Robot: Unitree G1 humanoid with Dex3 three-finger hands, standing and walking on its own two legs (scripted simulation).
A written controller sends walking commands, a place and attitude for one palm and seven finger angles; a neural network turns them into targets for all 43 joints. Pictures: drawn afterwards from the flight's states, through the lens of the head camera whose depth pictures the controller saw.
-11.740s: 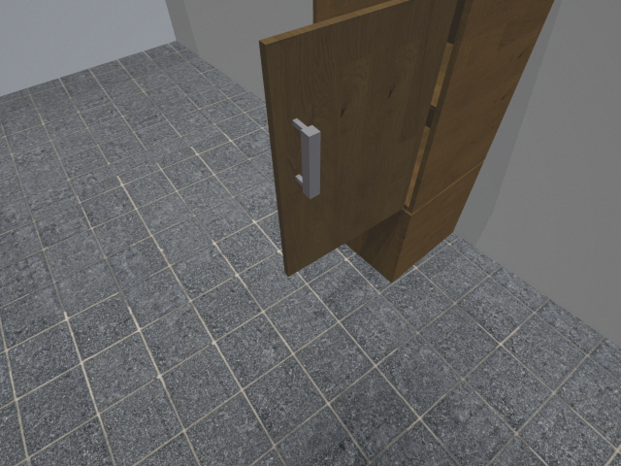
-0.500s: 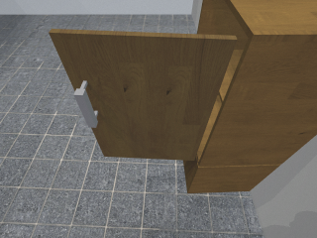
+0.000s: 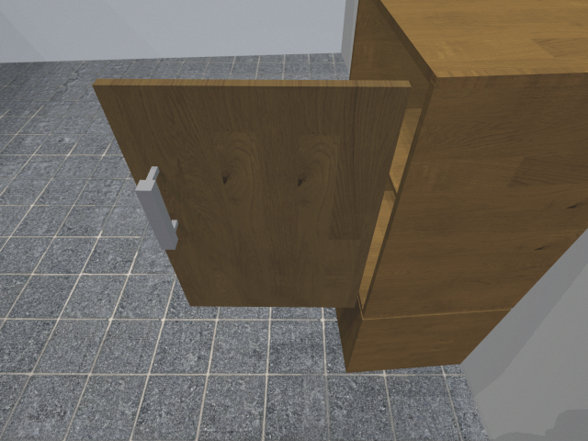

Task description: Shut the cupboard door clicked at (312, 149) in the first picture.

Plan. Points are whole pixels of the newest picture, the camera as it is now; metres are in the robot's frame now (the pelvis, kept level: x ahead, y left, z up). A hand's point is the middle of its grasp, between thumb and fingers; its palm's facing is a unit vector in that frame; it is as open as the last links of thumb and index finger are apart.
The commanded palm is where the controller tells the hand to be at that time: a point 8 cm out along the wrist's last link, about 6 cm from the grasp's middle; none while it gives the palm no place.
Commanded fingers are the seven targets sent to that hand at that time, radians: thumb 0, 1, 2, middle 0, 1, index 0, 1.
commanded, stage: come to a stop and stand still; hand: left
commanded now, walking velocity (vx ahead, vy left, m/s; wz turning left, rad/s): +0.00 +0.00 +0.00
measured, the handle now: (162, 208) +0.46 +0.25 +0.04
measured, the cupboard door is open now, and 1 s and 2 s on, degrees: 85 85 85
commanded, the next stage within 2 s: look again from close up in 0.42 s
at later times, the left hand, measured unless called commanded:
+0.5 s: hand out of the picture -0.04 +0.15 -0.17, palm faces +0.01 -0.99 -0.16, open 7.4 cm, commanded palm none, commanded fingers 0.00 0.90 0.90 -0.20 -0.30 -0.20 -0.30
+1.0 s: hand out of the picture +0.01 +0.16 -0.17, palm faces +0.01 -0.98 -0.19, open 7.3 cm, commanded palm none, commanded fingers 0.00 0.90 0.90 -0.20 -0.30 -0.20 -0.30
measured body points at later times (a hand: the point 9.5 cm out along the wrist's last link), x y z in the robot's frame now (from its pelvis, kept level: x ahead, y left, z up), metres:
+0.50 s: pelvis -0.01 +0.00 +0.01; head +0.01 -0.01 +0.45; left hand -0.04 +0.21 -0.15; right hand -0.05 -0.21 -0.16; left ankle -0.05 +0.08 -0.73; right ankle +0.01 -0.10 -0.73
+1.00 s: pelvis +0.01 -0.01 +0.01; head +0.03 -0.01 +0.46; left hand +0.01 +0.21 -0.15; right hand +0.00 -0.22 -0.16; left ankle -0.05 +0.08 -0.73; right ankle +0.01 -0.10 -0.73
